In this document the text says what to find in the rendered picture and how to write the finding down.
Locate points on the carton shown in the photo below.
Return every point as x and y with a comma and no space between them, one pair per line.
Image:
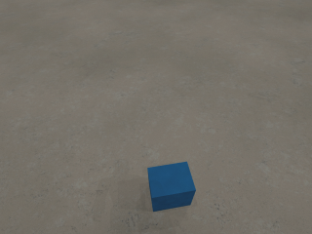
171,186

